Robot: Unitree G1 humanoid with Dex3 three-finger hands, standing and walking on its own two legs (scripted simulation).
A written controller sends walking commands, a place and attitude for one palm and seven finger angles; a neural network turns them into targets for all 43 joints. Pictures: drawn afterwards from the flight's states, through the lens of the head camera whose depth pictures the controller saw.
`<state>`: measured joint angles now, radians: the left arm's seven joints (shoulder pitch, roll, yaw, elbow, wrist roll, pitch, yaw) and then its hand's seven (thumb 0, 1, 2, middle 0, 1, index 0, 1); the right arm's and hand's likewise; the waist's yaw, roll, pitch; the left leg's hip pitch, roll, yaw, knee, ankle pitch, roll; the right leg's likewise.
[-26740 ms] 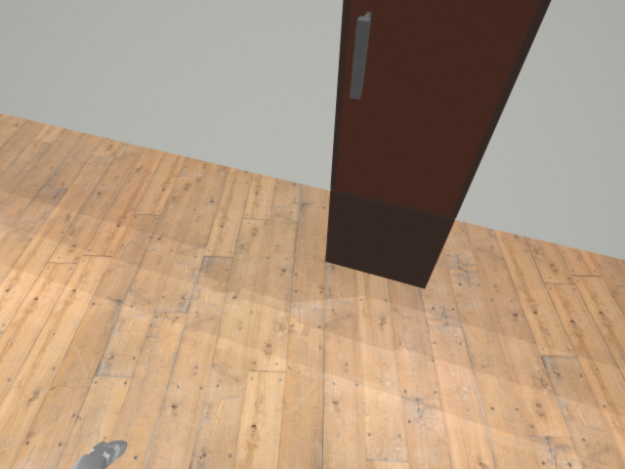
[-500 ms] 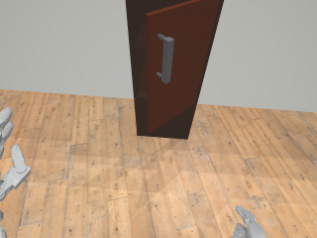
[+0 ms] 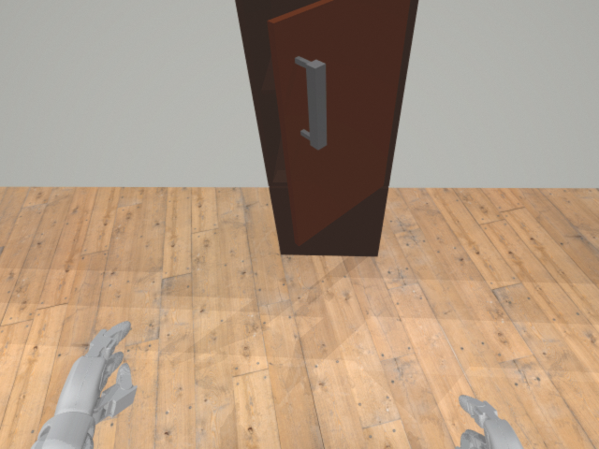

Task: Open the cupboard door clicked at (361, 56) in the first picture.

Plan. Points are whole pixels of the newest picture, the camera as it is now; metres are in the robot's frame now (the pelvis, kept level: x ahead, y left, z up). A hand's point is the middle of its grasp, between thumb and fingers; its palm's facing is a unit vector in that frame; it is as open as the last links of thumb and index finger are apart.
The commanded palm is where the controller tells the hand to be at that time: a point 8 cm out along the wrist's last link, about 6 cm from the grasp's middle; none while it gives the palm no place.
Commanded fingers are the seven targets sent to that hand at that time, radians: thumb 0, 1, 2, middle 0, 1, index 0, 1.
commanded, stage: let the arm hang, fingers relaxed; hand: left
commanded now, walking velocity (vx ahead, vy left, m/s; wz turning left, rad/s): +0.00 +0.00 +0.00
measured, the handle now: (309, 104) +0.70 +0.02 +0.10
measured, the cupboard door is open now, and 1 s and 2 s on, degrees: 45 45 45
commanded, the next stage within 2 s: look to check the result in 0.96 s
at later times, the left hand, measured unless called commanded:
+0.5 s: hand out of the picture +0.00 +0.19 -0.16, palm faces +0.04 -0.96 -0.27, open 7.3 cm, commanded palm none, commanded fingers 0.00 0.90 0.90 -0.20 -0.30 -0.20 -0.30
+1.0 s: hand out of the picture +0.06 +0.16 -0.16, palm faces +0.03 -0.98 -0.21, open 7.4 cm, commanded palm none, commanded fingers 0.00 0.90 0.90 -0.20 -0.30 -0.20 -0.30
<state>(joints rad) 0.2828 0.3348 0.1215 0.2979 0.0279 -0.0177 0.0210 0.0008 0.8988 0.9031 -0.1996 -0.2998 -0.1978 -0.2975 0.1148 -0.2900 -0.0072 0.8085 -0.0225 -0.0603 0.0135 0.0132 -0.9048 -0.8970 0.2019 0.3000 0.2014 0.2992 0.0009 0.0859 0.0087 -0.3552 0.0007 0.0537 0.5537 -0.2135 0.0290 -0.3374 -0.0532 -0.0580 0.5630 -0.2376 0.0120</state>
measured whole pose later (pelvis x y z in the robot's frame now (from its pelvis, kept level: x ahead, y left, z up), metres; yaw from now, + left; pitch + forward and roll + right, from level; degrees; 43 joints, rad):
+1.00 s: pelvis +0.03 -0.02 +0.01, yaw +0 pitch -1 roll +0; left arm 0.21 0.17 0.01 1.13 0.01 -0.01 0.02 0.00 0.90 0.90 -0.20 -0.30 -0.20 -0.30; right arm 0.23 -0.18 -0.01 1.14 -0.02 0.00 -0.03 0.01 -0.91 -0.90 0.20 0.30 0.20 0.30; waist 0.00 0.01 0.05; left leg -0.19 0.02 0.03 0.39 -0.19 -0.01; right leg -0.16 -0.02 -0.08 0.40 -0.22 -0.01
